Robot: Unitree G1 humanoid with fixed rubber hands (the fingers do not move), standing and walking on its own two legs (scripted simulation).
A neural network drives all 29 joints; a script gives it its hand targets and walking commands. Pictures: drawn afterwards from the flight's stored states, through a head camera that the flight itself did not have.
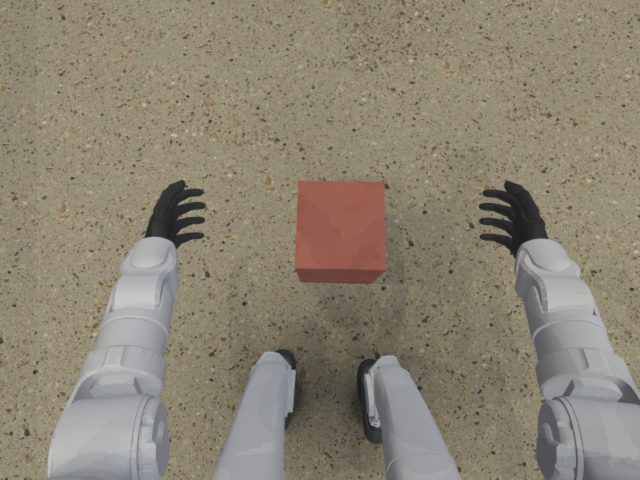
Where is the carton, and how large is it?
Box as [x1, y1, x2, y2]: [295, 180, 385, 283]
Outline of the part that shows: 298,180 295,268 300,280 315,282 371,283 385,270 383,182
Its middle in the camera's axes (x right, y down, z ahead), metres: +0.05 -0.01 +0.99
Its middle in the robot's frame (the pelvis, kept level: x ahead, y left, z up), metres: +0.51 -0.03 -0.57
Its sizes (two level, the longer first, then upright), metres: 0.206 0.200 0.251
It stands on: the floor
